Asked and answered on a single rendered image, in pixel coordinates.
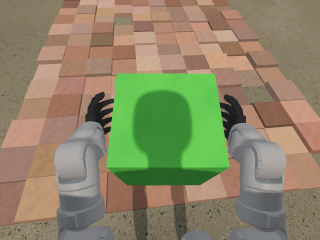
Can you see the robot left hand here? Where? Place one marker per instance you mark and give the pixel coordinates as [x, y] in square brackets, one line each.
[94, 113]

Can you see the left robot upper arm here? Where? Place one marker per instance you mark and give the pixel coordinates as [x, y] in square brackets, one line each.
[92, 233]

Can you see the right robot thigh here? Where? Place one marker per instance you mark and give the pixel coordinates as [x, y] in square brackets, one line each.
[196, 235]

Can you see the carton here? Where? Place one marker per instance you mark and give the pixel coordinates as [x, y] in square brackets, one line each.
[166, 129]

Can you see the left robot forearm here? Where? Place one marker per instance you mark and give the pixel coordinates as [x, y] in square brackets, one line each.
[78, 179]

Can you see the robot right hand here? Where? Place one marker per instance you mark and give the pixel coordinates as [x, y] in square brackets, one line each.
[234, 116]

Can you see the right robot forearm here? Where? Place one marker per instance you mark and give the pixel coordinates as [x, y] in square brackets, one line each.
[262, 173]

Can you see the right robot upper arm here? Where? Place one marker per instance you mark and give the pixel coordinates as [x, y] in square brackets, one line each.
[252, 234]

